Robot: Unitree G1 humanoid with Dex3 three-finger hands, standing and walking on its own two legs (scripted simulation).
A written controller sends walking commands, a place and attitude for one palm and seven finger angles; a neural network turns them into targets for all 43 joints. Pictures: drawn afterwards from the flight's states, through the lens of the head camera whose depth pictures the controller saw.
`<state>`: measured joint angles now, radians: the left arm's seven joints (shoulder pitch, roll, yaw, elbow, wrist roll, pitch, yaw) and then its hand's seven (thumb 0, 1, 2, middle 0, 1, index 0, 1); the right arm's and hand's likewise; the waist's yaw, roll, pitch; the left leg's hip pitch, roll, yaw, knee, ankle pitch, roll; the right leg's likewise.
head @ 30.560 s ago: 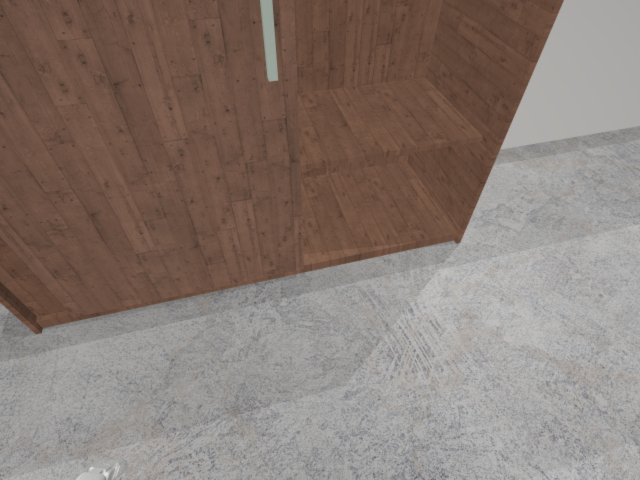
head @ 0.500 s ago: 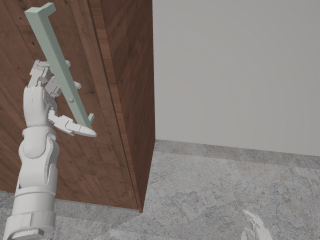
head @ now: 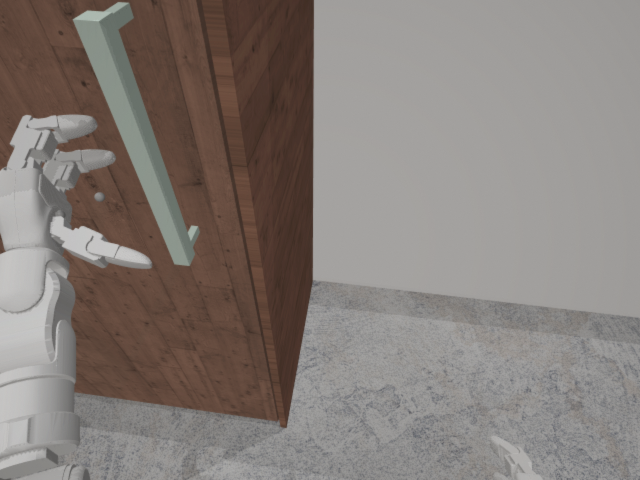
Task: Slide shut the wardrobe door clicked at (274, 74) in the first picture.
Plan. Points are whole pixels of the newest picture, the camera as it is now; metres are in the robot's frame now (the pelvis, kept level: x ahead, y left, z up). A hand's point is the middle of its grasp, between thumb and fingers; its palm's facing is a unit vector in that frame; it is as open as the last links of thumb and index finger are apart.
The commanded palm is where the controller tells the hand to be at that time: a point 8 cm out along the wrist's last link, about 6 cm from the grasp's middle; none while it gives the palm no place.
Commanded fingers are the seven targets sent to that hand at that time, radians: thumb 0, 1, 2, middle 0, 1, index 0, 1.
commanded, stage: slip the hand off the handle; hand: left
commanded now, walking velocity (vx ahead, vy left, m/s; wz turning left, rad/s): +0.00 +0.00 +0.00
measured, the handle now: (158, 159) +0.38 +0.22 +0.22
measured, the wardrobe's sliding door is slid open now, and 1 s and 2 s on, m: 0.00 0.00 0.00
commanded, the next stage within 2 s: draw the hand back to the body in 0.66 s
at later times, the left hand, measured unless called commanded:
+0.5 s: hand (40, 259) +0.25 +0.29 +0.20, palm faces +0.35 -0.93 -0.10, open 14.7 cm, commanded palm +0.20 +0.32 +0.20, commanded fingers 0.00 -0.55 0.20 -0.25 -1.15 -0.25 -1.15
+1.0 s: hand (50, 301) +0.22 +0.27 +0.18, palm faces +0.07 -0.99 -0.13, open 14.7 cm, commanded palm +0.17 +0.32 +0.19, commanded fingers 0.00 -0.55 0.20 -0.25 -1.15 -0.25 -1.15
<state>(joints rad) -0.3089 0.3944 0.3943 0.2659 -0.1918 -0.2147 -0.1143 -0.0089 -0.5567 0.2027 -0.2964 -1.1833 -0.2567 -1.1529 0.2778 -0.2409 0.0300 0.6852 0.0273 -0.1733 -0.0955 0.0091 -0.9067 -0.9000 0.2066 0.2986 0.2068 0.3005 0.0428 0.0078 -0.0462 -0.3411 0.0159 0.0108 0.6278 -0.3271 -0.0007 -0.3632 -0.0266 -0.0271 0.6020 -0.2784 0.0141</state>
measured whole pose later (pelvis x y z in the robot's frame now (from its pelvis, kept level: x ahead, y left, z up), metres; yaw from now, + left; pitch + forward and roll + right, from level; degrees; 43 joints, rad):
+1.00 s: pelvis +0.01 +0.00 +0.00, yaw +2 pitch -2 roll -1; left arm 0.13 0.47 0.46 -0.13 -0.40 0.18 -0.45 -0.01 -0.55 0.20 -0.25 -1.16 -0.26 -1.15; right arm 0.24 -0.26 0.09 0.63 0.06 -0.28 -0.12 0.01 -0.91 -0.90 0.21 0.30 0.21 0.30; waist 0.09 0.06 -0.05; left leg -0.23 0.02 -0.02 0.62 -0.35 0.00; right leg -0.23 -0.02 -0.06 0.57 -0.29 0.01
